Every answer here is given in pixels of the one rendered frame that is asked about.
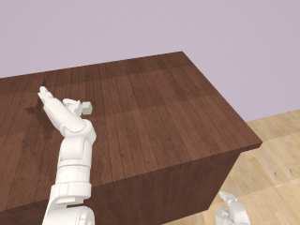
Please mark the tap lever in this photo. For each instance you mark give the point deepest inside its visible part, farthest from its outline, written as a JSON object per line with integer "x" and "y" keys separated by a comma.
{"x": 86, "y": 107}

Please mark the counter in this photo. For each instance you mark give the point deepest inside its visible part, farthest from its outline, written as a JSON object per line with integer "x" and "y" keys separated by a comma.
{"x": 166, "y": 140}

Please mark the left robot hand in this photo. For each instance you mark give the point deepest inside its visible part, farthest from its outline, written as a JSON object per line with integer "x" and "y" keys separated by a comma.
{"x": 56, "y": 110}

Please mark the robot left forearm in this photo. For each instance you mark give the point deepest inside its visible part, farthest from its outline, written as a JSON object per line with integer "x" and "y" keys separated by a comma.
{"x": 72, "y": 182}

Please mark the right robot hand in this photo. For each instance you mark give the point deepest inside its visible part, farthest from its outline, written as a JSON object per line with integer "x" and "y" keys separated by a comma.
{"x": 237, "y": 212}

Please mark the robot left upper arm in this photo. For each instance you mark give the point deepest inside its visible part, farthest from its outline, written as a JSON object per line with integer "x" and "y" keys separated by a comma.
{"x": 78, "y": 215}

